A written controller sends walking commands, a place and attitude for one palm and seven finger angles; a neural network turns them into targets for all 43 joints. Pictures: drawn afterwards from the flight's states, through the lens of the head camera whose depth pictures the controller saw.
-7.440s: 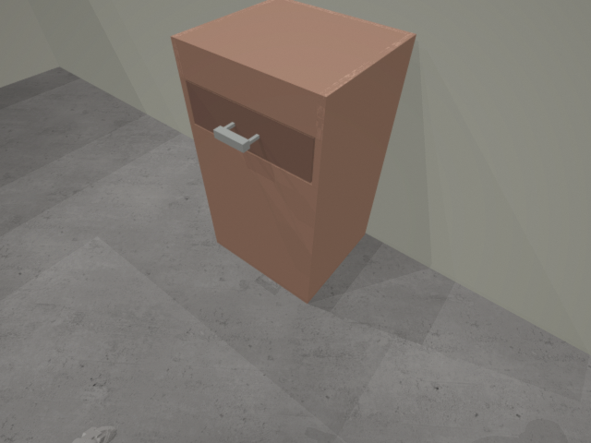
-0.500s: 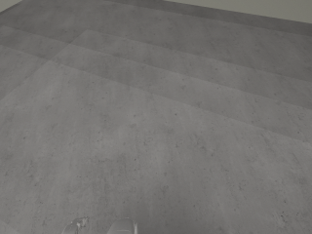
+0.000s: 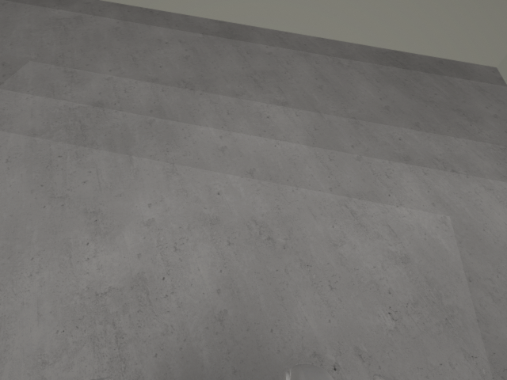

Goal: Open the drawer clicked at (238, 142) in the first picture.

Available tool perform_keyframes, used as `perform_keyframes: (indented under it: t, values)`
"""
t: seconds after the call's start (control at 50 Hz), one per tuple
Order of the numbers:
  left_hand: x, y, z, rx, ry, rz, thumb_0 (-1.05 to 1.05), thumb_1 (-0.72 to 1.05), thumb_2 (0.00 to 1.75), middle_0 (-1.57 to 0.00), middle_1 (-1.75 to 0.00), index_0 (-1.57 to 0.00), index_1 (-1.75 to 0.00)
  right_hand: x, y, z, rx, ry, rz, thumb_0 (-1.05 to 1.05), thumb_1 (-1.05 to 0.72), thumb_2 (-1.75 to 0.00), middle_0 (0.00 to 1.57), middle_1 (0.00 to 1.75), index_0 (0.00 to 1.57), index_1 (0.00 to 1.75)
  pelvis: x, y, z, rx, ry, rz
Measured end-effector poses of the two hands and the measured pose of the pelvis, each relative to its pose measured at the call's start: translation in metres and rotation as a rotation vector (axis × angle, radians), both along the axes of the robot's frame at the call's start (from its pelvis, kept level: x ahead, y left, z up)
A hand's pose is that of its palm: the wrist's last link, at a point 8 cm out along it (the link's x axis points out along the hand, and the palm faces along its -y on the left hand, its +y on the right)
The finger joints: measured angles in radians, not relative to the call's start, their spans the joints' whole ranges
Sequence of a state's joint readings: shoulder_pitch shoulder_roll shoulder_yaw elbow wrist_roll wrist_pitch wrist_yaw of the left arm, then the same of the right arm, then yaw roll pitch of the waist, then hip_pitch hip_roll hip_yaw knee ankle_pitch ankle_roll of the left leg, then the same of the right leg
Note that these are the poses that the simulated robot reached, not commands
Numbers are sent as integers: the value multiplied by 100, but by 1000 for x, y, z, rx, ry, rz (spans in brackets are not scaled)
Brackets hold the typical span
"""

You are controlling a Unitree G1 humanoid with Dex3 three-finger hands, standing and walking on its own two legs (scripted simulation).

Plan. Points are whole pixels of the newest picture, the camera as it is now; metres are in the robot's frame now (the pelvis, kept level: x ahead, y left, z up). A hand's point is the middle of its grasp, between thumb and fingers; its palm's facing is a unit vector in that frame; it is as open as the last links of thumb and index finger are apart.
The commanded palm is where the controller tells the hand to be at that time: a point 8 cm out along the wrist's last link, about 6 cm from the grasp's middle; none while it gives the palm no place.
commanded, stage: walk to a spot facing it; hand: left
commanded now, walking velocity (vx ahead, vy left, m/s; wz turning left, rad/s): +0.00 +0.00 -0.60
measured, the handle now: out of the picture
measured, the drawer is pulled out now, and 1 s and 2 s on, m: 0.00 0.00 0.00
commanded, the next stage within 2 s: turn to face it in 1.54 s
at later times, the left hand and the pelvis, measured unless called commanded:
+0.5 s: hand out of the picture +0.13 +0.11 -0.16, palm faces -0.28 -0.93 -0.25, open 7.3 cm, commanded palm none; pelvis -0.03 -0.05 +0.00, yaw -17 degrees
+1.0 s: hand (228, 334) +0.22 +0.06 -0.16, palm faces -0.57 -0.80 -0.19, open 7.4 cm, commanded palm none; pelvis +0.03 -0.06 +0.00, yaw -36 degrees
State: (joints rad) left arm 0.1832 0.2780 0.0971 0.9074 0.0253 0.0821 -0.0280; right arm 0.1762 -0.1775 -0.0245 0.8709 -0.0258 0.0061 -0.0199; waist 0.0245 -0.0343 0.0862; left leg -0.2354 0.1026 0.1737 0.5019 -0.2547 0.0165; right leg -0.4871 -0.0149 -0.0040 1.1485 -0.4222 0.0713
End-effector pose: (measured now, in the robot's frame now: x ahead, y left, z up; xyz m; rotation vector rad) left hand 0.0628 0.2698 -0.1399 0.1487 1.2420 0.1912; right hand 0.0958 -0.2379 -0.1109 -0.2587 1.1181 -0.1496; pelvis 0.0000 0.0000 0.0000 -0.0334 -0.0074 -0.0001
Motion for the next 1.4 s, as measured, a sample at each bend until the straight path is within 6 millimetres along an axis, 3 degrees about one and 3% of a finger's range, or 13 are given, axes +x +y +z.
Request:
perform_keyframes:
  t: [0.12,0.28,0.44,0.54,0.68,0.76,0.86,0.94,1.0,1.1,1.16,1.26,1.4]
  values:
    - [29,-23,6,8,-8,-111,1,91,90,-19,-30,-20,-30,-53,-19,-13,31,64,-131,0,-91,-90,20,30,20,30,-5,-10,-1,3,-3,-85]
    - [76,-84,11,53,-123,-279,1,91,90,-19,-30,-20,-30,-130,-70,-50,57,169,-300,1,-91,-90,20,30,20,29,-16,-44,-20,25,-12,-179]
    - [73,-113,20,39,-93,-352,1,91,90,-20,-30,-21,-30,-143,-88,-32,39,134,-372,1,-91,-90,20,29,20,29,-23,-53,-5,48,-8,-266]
    - [69,-111,14,19,-67,-385,1,91,90,-20,-30,-21,-30,-136,-85,-22,23,76,-394,1,-91,-90,20,29,20,29,-25,-48,-4,44,-5,-324]
    - [73,-86,-8,-13,-20,-411,1,91,90,-20,-30,-21,-30,-122,-64,-9,-22,-30,-419,1,-91,-90,20,30,20,29,-13,-28,-11,26,0,-407]
    - [90,-82,-5,-22,17,-466,1,91,90,-20,-30,-20,-30,-142,-45,-1,-21,-21,-479,0,-91,-90,20,30,20,29,-2,-24,-4,9,-14,-467]
    - [124,-98,6,-26,4,-538,1,91,90,-19,-30,-20,-30,-179,-21,-1,21,80,-585,0,-91,-90,20,30,20,29,13,-31,5,-1,-9,-532]
    - [154,-129,7,-26,4,-611,1,91,90,-19,-30,-20,-30,-211,-2,-7,71,169,-688,0,-91,-90,20,30,20,29,25,-45,6,4,-8,-591]
    - [179,-168,5,-31,3,-688,1,92,90,-19,-30,-20,-30,-234,10,-12,117,239,-770,0,-91,-90,20,30,20,29,33,-61,3,10,-8,-635]
    - [227,-261,2,-50,-54,-839,1,92,90,-19,-30,-20,-30,-267,20,-25,207,357,-899,0,-91,-90,20,30,20,29,45,-100,-9,26,-6,-706]
    - [252,-320,-4,-69,-148,-907,1,91,90,-19,-30,-20,-30,-279,12,-41,261,413,-950,1,-91,-90,20,30,20,29,51,-132,-25,33,-12,-735]
    - [257,-363,5,-76,-187,-913,1,91,90,-19,-30,-20,-30,-252,-49,-48,238,347,-962,1,-91,-90,20,30,20,29,60,-165,-20,31,-39,-761]
    - [255,-364,20,-13,-123,-868,-1,95,90,-20,-30,-21,-30,-163,-154,-33,135,70,-907,1,-91,-90,19,29,19,29,87,-203,-1,29,-31,-792]
